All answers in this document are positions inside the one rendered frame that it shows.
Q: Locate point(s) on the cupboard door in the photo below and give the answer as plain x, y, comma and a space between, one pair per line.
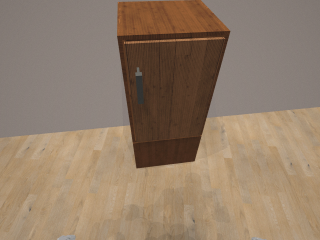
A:
177, 77

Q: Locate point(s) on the handle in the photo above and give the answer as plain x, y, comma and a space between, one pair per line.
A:
139, 86

